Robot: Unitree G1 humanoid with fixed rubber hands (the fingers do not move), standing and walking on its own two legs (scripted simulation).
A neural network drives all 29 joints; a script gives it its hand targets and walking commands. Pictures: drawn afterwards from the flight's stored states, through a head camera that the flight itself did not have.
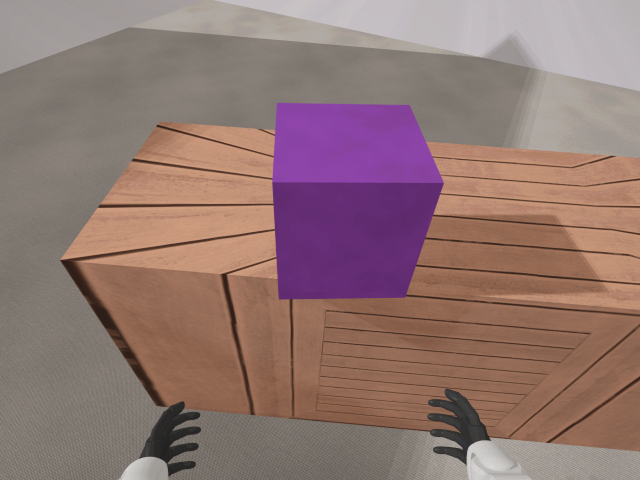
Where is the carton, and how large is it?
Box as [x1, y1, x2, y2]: [272, 103, 443, 299]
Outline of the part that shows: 277,103 272,186 279,299 404,297 443,183 409,105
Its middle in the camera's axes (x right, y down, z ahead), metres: +0.04 -0.07 +0.66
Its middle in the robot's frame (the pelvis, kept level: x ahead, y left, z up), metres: +0.54 -0.04 +0.05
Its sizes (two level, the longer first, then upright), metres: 0.222 0.213 0.252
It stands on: a pedestal, 0.68 m high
